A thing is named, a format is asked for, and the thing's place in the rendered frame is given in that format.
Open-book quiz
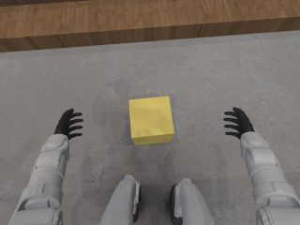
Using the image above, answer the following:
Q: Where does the robot right forearm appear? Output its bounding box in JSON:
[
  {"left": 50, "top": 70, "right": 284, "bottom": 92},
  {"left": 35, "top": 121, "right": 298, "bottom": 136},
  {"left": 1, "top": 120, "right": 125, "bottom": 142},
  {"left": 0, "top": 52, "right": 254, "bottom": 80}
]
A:
[{"left": 240, "top": 131, "right": 300, "bottom": 208}]

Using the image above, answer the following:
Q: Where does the robot right upper arm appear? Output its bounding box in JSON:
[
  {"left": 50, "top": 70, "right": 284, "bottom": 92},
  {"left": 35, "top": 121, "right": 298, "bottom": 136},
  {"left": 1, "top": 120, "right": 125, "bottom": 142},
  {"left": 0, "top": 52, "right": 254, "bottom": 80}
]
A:
[{"left": 255, "top": 206, "right": 300, "bottom": 225}]

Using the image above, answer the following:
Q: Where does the robot left upper arm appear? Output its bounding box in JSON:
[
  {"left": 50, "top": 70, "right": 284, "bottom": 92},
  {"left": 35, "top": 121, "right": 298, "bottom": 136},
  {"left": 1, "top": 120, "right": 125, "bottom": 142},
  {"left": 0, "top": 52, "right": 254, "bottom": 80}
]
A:
[{"left": 10, "top": 207, "right": 64, "bottom": 225}]

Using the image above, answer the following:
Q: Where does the carton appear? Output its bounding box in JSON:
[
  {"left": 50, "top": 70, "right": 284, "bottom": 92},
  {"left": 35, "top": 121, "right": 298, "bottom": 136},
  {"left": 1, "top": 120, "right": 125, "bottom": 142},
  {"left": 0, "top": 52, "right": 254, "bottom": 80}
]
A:
[{"left": 128, "top": 96, "right": 174, "bottom": 146}]

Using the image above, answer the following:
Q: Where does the robot right hand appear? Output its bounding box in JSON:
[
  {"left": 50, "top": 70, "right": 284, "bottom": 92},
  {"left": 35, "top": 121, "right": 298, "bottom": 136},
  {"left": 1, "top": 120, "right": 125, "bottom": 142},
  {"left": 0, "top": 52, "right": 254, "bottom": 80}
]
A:
[{"left": 223, "top": 107, "right": 255, "bottom": 140}]

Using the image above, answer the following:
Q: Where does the robot left shin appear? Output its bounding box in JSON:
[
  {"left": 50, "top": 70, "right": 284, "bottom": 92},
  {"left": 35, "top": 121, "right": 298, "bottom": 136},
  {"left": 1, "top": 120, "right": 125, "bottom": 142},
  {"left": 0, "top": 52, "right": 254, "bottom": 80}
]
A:
[{"left": 124, "top": 174, "right": 137, "bottom": 214}]

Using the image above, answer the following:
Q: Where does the robot left hand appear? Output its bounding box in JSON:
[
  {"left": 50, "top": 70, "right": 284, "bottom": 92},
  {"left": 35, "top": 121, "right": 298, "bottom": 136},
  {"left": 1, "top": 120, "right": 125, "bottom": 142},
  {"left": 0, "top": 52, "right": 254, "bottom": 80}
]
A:
[{"left": 54, "top": 108, "right": 83, "bottom": 140}]

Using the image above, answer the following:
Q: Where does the robot left forearm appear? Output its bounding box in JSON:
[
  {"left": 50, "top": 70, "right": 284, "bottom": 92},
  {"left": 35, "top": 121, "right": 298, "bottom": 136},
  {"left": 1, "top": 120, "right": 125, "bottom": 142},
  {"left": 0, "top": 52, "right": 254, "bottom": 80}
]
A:
[{"left": 8, "top": 133, "right": 70, "bottom": 225}]

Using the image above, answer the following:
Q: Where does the robot left foot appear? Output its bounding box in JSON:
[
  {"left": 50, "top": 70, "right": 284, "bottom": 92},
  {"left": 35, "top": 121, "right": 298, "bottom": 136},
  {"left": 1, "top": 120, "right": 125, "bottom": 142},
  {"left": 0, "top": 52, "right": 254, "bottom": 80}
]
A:
[{"left": 133, "top": 186, "right": 141, "bottom": 223}]

